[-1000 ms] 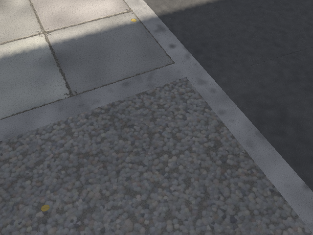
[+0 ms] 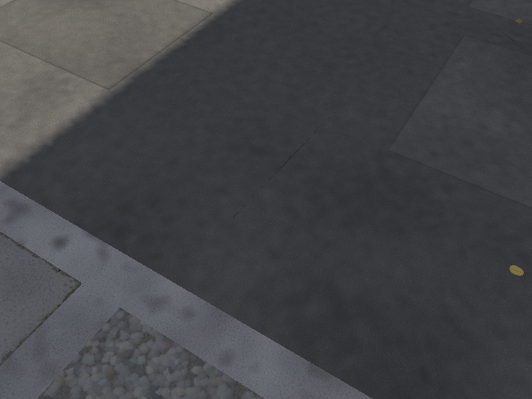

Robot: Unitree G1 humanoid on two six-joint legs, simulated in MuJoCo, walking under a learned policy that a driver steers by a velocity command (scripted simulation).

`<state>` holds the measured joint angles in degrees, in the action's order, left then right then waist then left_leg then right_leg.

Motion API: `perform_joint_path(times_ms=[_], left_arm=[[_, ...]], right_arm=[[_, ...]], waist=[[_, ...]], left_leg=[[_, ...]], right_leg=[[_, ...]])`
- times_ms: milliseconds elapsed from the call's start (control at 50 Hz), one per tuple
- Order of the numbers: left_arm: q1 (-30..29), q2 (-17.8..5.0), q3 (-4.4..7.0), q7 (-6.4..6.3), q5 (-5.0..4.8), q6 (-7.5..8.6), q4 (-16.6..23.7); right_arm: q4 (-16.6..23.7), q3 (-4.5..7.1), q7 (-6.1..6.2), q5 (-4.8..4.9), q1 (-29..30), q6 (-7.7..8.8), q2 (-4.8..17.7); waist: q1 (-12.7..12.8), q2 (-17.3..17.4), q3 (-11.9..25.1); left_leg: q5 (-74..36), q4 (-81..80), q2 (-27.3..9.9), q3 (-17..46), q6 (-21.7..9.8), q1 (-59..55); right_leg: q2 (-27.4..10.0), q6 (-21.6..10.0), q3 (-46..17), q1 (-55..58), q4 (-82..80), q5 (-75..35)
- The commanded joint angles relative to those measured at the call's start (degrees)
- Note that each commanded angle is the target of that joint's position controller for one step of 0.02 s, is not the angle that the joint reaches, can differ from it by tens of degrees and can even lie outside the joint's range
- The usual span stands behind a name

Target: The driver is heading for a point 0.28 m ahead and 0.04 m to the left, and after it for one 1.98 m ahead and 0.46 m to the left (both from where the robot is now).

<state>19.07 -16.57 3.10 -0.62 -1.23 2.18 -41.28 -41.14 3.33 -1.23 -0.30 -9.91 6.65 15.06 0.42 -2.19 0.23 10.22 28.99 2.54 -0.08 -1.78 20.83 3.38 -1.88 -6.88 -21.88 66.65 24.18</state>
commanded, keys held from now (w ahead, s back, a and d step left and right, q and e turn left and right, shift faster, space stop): w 0.08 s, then q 0.88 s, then e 0.04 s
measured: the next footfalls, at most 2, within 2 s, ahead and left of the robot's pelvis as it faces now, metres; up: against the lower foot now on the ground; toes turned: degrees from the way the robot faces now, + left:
right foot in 0.32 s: +0.32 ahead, -0.13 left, +0.00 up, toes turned +5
left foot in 0.72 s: +0.22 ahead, +0.12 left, +0.00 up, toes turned +19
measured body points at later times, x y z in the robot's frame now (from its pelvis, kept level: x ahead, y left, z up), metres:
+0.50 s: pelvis +0.18 -0.03 +0.00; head +0.22 -0.04 +0.45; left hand +0.35 +0.24 -0.08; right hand +0.29 -0.31 -0.12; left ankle +0.13 +0.10 -0.65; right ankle +0.27 -0.13 -0.73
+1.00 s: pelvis +0.19 +0.02 +0.01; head +0.22 +0.06 +0.46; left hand +0.22 +0.34 -0.11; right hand +0.45 -0.18 -0.06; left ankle +0.18 +0.10 -0.73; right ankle +0.28 -0.13 -0.66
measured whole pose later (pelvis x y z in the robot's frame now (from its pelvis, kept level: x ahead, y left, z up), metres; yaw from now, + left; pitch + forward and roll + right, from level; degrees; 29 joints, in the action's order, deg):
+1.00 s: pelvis +0.19 +0.02 +0.01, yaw +25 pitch +3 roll -3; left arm 5.8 -17.8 5.4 -2.2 0.1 -0.9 -43.4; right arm -35.9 3.3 1.9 0.1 -12.0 -1.6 16.7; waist -0.4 -1.2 -1.7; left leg 10.9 26.5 2.5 5.5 -3.3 17.9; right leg 0.8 4.3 -3.0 -30.7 55.4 18.8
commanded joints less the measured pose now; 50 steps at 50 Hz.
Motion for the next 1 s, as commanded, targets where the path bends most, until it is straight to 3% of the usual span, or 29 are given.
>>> perform_joint_path(times_ms=[20,60,100,160,240,300,320,340,360,380,400,420,440,480,560,620,660,700,720,740,760,780,800,820,840,900,960,1000], left_arm=[[-4.20,-5.31,1.50,0.42,0.56,1.52,6.27],[-3.33,-3.36,1.00,0.72,0.52,1.36,5.89],[-6.63,-2.20,0.41,0.61,1.20,1.52,7.10],[-10.66,-0.10,-0.50,0.72,1.77,2.43,7.64],[-15.62,-1.67,0.14,1.31,1.30,2.78,8.42],[-11.67,-4.36,1.56,1.09,1.84,3.13,7.47],[-8.76,-6.59,2.33,0.57,2.53,3.25,7.00],[-3.14,-11.14,3.27,-0.32,3.91,2.94,7.24],[-2.40,-10.89,3.06,-0.22,3.66,1.60,7.43],[-2.24,-7.89,2.64,0.02,2.47,0.56,7.50],[-5.02,-5.64,1.96,-0.05,1.77,0.09,7.55],[-8.59,-4.33,1.42,-0.14,1.54,-0.25,7.32],[-11.78,-3.98,1.24,-0.10,1.75,-0.52,7.32],[-15.44,-5.07,1.73,-0.13,2.91,-0.44,6.79],[-16.51,-5.73,2.23,-0.92,2.43,-0.15,5.30],[-15.84,-7.68,2.91,-1.12,1.76,-0.82,4.11],[-15.33,-8.68,3.25,-0.96,1.05,-1.27,3.25],[-15.64,-8.66,3.33,-0.98,0.02,-1.82,2.34],[-13.38,-6.94,3.01,-0.95,-0.01,-2.16,1.11],[-11.08,-3.83,2.31,-0.67,1.38,-2.52,0.87],[-14.87,-3.98,2.12,-1.09,2.51,-2.42,4.29],[-18.69,-6.18,2.86,-1.45,2.30,-2.35,4.59],[-17.66,-6.59,3.22,-1.59,1.35,-2.52,4.19],[-15.56,-6.59,3.56,-2.04,1.49,-2.78,2.56],[-14.80,-7.14,3.82,-2.40,1.98,-2.99,1.90],[-13.45,-5.83,3.63,-2.00,1.58,-2.54,1.53],[-15.63,-4.40,2.89,-1.76,1.28,-2.19,2.13],[-14.50,-4.15,2.43,-1.21,1.12,-2.22,1.20]], right_arm=[[1.01,1.13,0.21,-0.41,-4.56,-0.14,5.31],[-0.01,1.14,0.14,0.18,-5.10,0.13,5.58],[-0.97,1.49,0.28,0.50,-5.67,0.11,7.52],[-2.34,1.71,0.82,0.92,-6.21,-1.15,9.23],[-4.54,1.86,1.46,1.83,-10.48,-2.92,10.12],[-3.47,2.05,2.17,2.29,-7.80,-3.77,10.42],[-2.81,1.61,2.21,1.92,-8.00,-3.59,8.68],[-0.64,0.34,2.09,0.31,-8.44,-3.11,4.82],[-1.72,-0.79,2.00,0.71,-18.21,-3.16,2.31],[-2.78,0.67,2.07,1.63,-18.11,-4.07,7.99],[-1.92,1.45,2.40,2.00,-13.63,-5.18,9.35],[-1.75,1.67,2.94,1.83,-11.79,-6.53,8.83],[-1.58,2.04,3.46,1.45,-11.44,-7.99,8.76],[-0.86,1.92,3.88,1.17,-12.25,-9.73,6.63],[2.04,1.48,3.05,0.68,-7.92,-9.92,4.83],[3.95,1.50,1.77,0.75,-5.23,-9.88,5.74],[4.77,1.90,1.10,0.82,-4.82,-10.09,6.74],[4.17,2.39,0.68,0.59,-7.10,-10.04,6.92],[3.69,3.05,0.93,0.20,-8.58,-9.96,8.31],[4.57,4.46,1.88,0.05,-9.14,-9.74,13.87],[6.88,5.11,2.07,-1.07,-7.52,-9.19,19.07],[7.04,4.47,1.67,-2.20,-8.22,-7.85,16.42],[7.10,3.96,1.61,-1.85,-5.87,-6.83,15.05],[7.68,3.66,1.85,-0.55,-2.32,-6.54,13.40],[8.22,3.03,2.16,0.48,-0.08,-6.64,11.72],[9.04,2.36,3.01,0.24,-0.25,-7.06,10.40],[9.05,2.83,3.60,0.64,-2.02,-7.45,11.32],[9.39,2.47,3.70,0.21,-0.90,-7.68,10.47]], waist=[[-1.76,7.26,-0.67],[-0.95,8.48,-0.04],[-1.21,7.44,-1.22],[-1.87,7.01,0.07],[-3.46,8.38,1.76],[0.27,8.55,3.68],[1.33,6.81,6.12],[2.65,-2.65,13.41],[0.40,-14.53,21.96],[1.74,-9.79,22.01],[1.43,-6.76,15.48],[0.30,-4.92,11.19],[-1.03,-5.39,8.07],[-3.05,-7.12,4.84],[-2.39,-5.83,5.21],[-1.47,-5.84,6.32],[-1.49,-5.99,6.02],[-3.15,-4.69,5.76],[-3.15,-1.59,4.81],[-1.53,12.88,2.75],[-2.15,23.06,0.58],[-4.88,15.96,3.21],[-2.86,13.42,2.95],[-1.02,9.85,3.15],[-0.35,9.92,3.40],[0.30,9.27,6.09],[-1.11,9.24,5.94],[-1.33,10.13,6.86]], left_leg=[[2.91,-16.35,-15.96,21.24,-9.91,-14.64],[-3.11,-17.96,-14.83,17.11,-10.79,-12.97],[-13.39,-18.88,-14.86,14.26,-11.86,-11.85],[-31.43,-15.88,-11.85,7.47,-10.07,-9.85],[-29.74,-11.04,-11.57,8.62,-7.98,-12.70],[-23.84,-3.60,-10.52,11.68,-4.80,-12.15],[-19.98,2.10,-7.43,10.68,-2.59,-8.99],[0.42,17.17,-2.73,7.73,0.41,1.90],[33.23,31.91,0.71,5.14,2.92,12.62],[30.91,38.47,-1.78,6.75,4.06,14.53],[27.09,41.35,-3.28,5.23,4.86,18.12],[23.62,41.17,-4.78,4.37,5.80,18.51],[20.70,40.60,-5.86,4.30,6.62,16.09],[15.73,39.02,-5.63,1.96,7.25,9.47],[10.06,27.44,-6.98,0.93,5.82,5.59],[8.42,20.35,-6.95,-0.42,4.32,1.95],[8.43,15.48,-6.31,-1.67,2.85,-0.20],[3.22,5.70,-4.14,-3.86,0.38,-6.11],[-0.30,0.75,-3.41,-2.22,-1.48,-9.92],[-13.54,-7.78,-13.74,13.77,-5.93,-14.50],[-20.47,-11.20,-24.79,30.72,-16.66,-14.10],[-16.59,-12.15,-23.57,29.57,-18.26,-12.35],[-13.70,-11.62,-20.68,24.94,-15.27,-11.80],[-10.79,-10.69,-17.76,21.58,-11.93,-11.92],[-12.16,-10.17,-16.65,19.87,-10.43,-11.59],[-18.12,-8.99,-14.08,17.62,-10.37,-12.04],[-16.27,-8.14,-13.58,19.37,-10.52,-15.39],[-14.02,-7.93,-13.82,18.45,-10.56,-15.30]], right_leg=[[-7.32,0.15,-0.79,-18.23,0.37,-5.47],[-8.11,0.65,1.43,-16.55,-3.73,-6.55],[-8.61,1.69,3.18,-16.87,-10.50,-8.97],[-6.33,3.11,5.71,-9.72,-23.42,-16.92],[-2.61,3.23,5.10,-4.32,-33.57,-24.67],[-2.32,0.69,4.35,5.21,-42.39,-29.10],[-5.60,-1.22,2.90,12.98,-43.96,-37.47],[-18.50,-6.15,-6.81,28.28,-38.80,-61.46],[-31.46,-15.31,-18.38,38.25,-36.69,-69.49],[-29.24,-15.46,-19.22,33.57,-40.00,-55.08],[-25.79,-13.57,-14.68,28.68,-42.22,-44.01],[-23.23,-12.20,-10.98,22.45,-44.84,-35.81],[-21.70,-11.49,-7.90,15.63,-47.44,-29.64],[-19.11,-11.30,-1.58,5.21,-51.51,-24.99],[-19.82,-11.68,4.09,5.03,-51.76,-26.09],[-21.69,-11.59,5.11,7.07,-50.89,-25.76],[-22.56,-10.41,5.46,8.47,-49.33,-23.83],[-21.03,-6.93,7.90,7.37,-44.75,-19.06],[-18.66,-3.33,10.43,4.40,-39.50,-13.65],[-11.89,2.75,17.05,-5.15,-24.06,-2.45],[-3.33,6.03,13.58,-18.58,-10.93,13.50],[-3.80,5.13,5.59,-18.79,-2.51,13.17],[-4.59,4.04,3.69,-18.94,-0.57,7.90],[-5.31,3.90,3.03,-18.85,-1.10,3.05],[-5.40,4.27,2.91,-18.29,-1.41,0.08],[-3.65,5.42,3.17,-14.47,-1.56,-4.55],[-3.01,6.37,2.40,-14.50,-11.36,-5.81],[-3.87,6.73,2.92,-10.72,-16.32,-6.20]])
